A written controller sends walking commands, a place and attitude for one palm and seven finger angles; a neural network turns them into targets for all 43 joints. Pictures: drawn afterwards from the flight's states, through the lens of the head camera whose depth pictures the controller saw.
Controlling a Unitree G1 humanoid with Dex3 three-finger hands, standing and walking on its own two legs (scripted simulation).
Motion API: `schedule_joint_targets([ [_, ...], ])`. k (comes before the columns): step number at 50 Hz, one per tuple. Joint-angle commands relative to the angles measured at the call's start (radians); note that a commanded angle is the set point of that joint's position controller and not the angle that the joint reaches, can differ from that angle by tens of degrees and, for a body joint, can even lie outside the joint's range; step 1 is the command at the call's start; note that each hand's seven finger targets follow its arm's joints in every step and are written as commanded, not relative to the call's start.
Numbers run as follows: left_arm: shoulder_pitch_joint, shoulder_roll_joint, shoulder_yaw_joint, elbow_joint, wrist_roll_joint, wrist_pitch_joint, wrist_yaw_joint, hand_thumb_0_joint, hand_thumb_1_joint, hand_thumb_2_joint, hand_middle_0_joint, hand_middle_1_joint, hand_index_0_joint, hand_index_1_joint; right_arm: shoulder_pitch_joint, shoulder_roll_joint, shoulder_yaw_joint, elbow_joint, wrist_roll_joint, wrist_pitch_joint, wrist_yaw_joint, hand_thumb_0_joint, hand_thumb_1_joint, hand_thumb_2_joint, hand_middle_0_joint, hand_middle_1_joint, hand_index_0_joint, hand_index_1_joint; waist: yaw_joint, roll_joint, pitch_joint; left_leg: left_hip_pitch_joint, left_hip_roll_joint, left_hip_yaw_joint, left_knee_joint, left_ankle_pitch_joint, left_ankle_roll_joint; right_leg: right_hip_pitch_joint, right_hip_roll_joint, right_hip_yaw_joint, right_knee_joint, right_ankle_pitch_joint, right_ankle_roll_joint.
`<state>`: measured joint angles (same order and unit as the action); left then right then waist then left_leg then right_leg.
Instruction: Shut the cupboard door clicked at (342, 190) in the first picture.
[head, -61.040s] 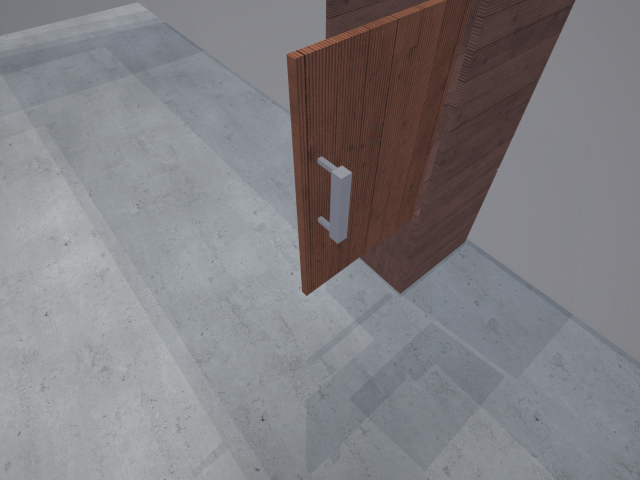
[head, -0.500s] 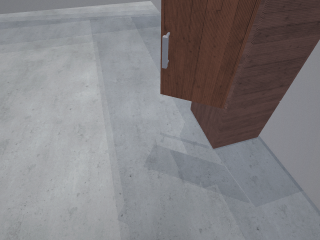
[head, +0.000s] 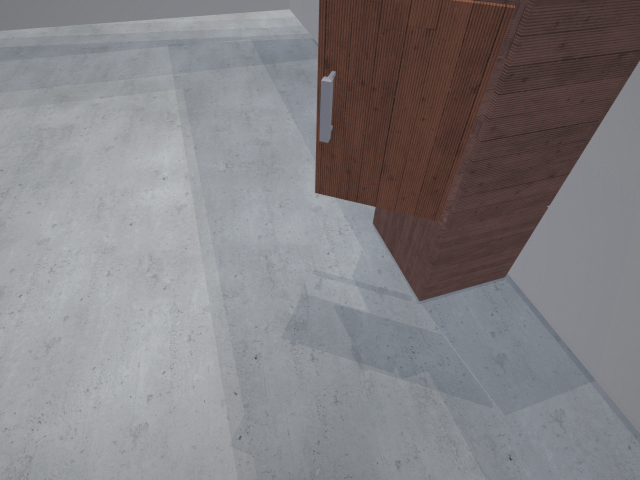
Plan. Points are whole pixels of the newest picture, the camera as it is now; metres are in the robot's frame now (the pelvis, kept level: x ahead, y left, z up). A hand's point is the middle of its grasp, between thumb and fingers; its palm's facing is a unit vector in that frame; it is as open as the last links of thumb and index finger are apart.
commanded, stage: look to check the result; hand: left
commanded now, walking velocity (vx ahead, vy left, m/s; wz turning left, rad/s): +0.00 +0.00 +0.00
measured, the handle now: (328, 107) +0.98 +0.03 -0.03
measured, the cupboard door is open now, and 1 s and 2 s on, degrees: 54 54 54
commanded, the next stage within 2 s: walk to a spot facing it in 0.58 s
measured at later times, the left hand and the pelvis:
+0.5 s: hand out of the picture -0.01 +0.18 -0.18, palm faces +0.01 -0.98 -0.21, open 7.4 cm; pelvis +0.01 +0.00 +0.00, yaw +0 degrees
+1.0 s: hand out of the picture +0.04 +0.19 -0.18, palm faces +0.10 -0.97 -0.21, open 7.4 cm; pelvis +0.05 +0.00 -0.01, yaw +5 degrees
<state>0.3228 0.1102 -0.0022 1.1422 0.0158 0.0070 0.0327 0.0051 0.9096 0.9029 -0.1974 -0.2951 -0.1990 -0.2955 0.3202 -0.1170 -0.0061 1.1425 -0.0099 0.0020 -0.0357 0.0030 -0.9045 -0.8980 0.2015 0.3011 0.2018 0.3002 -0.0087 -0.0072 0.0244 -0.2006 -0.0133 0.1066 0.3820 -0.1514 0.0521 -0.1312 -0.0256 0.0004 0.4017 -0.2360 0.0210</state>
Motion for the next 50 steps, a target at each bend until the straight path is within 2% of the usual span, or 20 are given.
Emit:
schedule_joint_targets([
  [1,0.101,0.1,0.021,-0.01,0.001,-0.011,0.008,0.0,0.9,0.9,-0.2,-0.3,-0.2,-0.3,0.063,-0.113,-0.018,-0.029,-0.004,-0.01,-0.004,0.0,-0.9,-0.9,0.2,0.3,0.2,0.3,0.003,0.022,0.084,-0.001,0.123,-0.158,-0.128,-0.143,-0.015,-0.105,-0.053,0.053,-0.076,0.004,-0.047],
  [8,0.096,0.121,0.024,-0.013,0.003,-0.017,0.009,0.0,0.9,0.9,-0.2,-0.3,-0.2,-0.3,0.058,-0.135,-0.025,-0.035,-0.001,-0.013,-0.003,0.0,-0.9,-0.9,0.2,0.3,0.2,0.3,0.0,0.005,0.06,0.032,0.124,-0.15,-0.109,-0.094,-0.01,-0.101,-0.057,0.058,-0.083,0.023,-0.05],
  [13,0.083,0.138,0.025,-0.013,0.003,-0.019,0.008,0.0,0.9,0.9,-0.2,-0.3,-0.2,-0.3,0.041,-0.152,-0.029,-0.038,0.0,-0.012,-0.002,0.0,-0.9,-0.9,0.2,0.3,0.2,0.3,-0.001,-0.007,0.073,0.04,0.125,-0.147,-0.104,-0.086,-0.01,-0.11,-0.06,0.063,-0.093,0.016,-0.052],
  [22,0.037,0.178,0.029,-0.018,0.004,-0.02,0.003,0.0,0.9,0.9,-0.2,-0.3,-0.2,-0.3,-0.007,-0.192,-0.034,-0.043,-0.002,-0.016,0.001,0.0,-0.9,-0.9,0.2,0.3,0.2,0.3,-0.003,0.013,0.064,0.055,0.132,-0.153,-0.122,-0.096,-0.012,-0.099,-0.063,0.068,-0.096,0.023,-0.051],
  [35,-0.044,0.245,0.035,-0.035,0.004,-0.026,-0.004,0.0,0.9,0.9,-0.2,-0.3,-0.2,-0.3,-0.08,-0.254,-0.037,-0.053,-0.002,-0.022,0.007,0.0,-0.9,-0.9,0.2,0.3,0.2,0.3,-0.002,-0.002,0.044,0.079,0.137,-0.153,-0.122,-0.029,-0.016,-0.067,-0.075,0.073,-0.114,0.055,-0.052],
  [37,-0.024,0.186,0.023,-0.022,0.0,-0.018,-0.002,0.0,0.9,0.9,-0.2,-0.3,-0.2,-0.3,-0.054,-0.19,-0.02,-0.038,-0.006,-0.014,0.01,0.0,-0.9,-0.9,0.2,0.3,0.2,0.3,-0.006,0.01,0.027,0.071,0.123,-0.152,-0.117,-0.083,-0.027,-0.054,-0.078,0.054,-0.107,0.009,-0.038],
  [38,-0.005,0.175,0.022,-0.023,0.003,-0.014,-0.002,0.0,0.9,0.9,-0.2,-0.3,-0.2,-0.3,-0.036,-0.175,-0.018,-0.039,-0.007,-0.007,0.013,0.0,-0.9,-0.9,0.2,0.3,0.2,0.3,-0.005,0.003,0.017,0.07,0.115,-0.147,-0.097,-0.125,-0.026,-0.055,-0.074,0.046,-0.089,-0.037,-0.038],
  [41,-0.006,0.199,0.037,-0.039,0.009,-0.004,-0.011,0.0,0.9,0.9,-0.2,-0.3,-0.2,-0.3,-0.04,-0.19,-0.027,-0.055,-0.014,0.004,0.016,0.0,-0.9,-0.9,0.2,0.3,0.2,0.3,0.0,0.02,0.08,-0.018,0.109,-0.182,-0.1,-0.327,-0.011,-0.102,-0.073,0.029,-0.057,-0.224,-0.045],
  [43,0.006,0.21,0.047,-0.054,0.013,-0.004,-0.017,0.0,0.9,0.9,-0.2,-0.3,-0.2,-0.3,-0.04,-0.198,-0.032,-0.074,-0.014,0.005,0.018,0.0,-0.9,-0.9,0.2,0.3,0.2,0.3,0.006,0.007,0.104,-0.068,0.106,-0.205,-0.081,-0.377,0.002,-0.109,-0.076,0.024,-0.041,-0.275,-0.052],
  [45,0.022,0.213,0.056,-0.06,0.015,-0.006,-0.02,0.0,0.9,0.9,-0.2,-0.3,-0.2,-0.3,-0.047,-0.183,-0.034,-0.089,-0.016,0.003,0.02,0.0,-0.9,-0.9,0.2,0.3,0.2,0.3,0.015,-0.023,0.132,-0.138,0.078,-0.186,-0.023,-0.372,0.002,-0.09,-0.11,0.049,-0.057,-0.311,-0.067],
  [46,0.039,0.224,0.061,-0.062,0.015,-0.009,-0.02,0.0,0.9,0.9,-0.2,-0.3,-0.2,-0.3,-0.047,-0.171,-0.031,-0.099,-0.015,0.0,0.021,0.0,-0.9,-0.9,0.2,0.3,0.2,0.3,0.024,-0.075,0.13,-0.188,0.046,-0.148,0.047,-0.335,-0.005,-0.045,-0.142,0.086,-0.084,-0.326,-0.086],
  [47,0.062,0.24,0.07,-0.06,0.014,-0.012,-0.017,0.0,0.9,0.9,-0.2,-0.3,-0.2,-0.3,-0.058,-0.151,-0.028,-0.113,-0.013,-0.002,0.024,0.0,-0.9,-0.9,0.2,0.3,0.2,0.3,0.038,-0.154,0.14,-0.261,0.006,-0.08,0.164,-0.278,-0.019,0.012,-0.203,0.151,-0.134,-0.355,-0.119],
  [48,0.096,0.26,0.08,-0.06,0.014,-0.015,-0.012,0.0,0.9,0.9,-0.2,-0.3,-0.2,-0.3,-0.072,-0.142,-0.029,-0.132,-0.013,-0.004,0.026,0.0,-0.9,-0.9,0.2,0.3,0.2,0.3,0.051,-0.236,0.136,-0.342,0.0,-0.034,0.294,-0.259,-0.027,0.076,-0.282,0.23,-0.184,-0.336,-0.162],
  [49,0.122,0.253,0.083,-0.06,0.014,-0.024,-0.01,0.0,0.9,0.9,-0.2,-0.3,-0.2,-0.3,-0.121,-0.146,-0.034,-0.154,-0.016,-0.009,0.03,0.0,-0.9,-0.9,0.2,0.3,0.2,0.3,0.073,-0.231,0.147,-0.423,0.024,-0.046,0.41,-0.322,-0.033,0.127,-0.338,0.268,-0.192,-0.205,-0.209],
  [50,0.13,0.245,0.087,-0.059,0.018,-0.035,-0.007,0.0,0.9,0.9,-0.2,-0.3,-0.2,-0.3,-0.154,-0.151,-0.039,-0.175,-0.014,-0.015,0.033,0.0,-0.9,-0.9,0.2,0.3,0.2,0.3,0.074,-0.204,0.159,-0.481,0.053,-0.065,0.49,-0.348,-0.033,0.171,-0.374,0.263,-0.178,-0.049,-0.234],
])
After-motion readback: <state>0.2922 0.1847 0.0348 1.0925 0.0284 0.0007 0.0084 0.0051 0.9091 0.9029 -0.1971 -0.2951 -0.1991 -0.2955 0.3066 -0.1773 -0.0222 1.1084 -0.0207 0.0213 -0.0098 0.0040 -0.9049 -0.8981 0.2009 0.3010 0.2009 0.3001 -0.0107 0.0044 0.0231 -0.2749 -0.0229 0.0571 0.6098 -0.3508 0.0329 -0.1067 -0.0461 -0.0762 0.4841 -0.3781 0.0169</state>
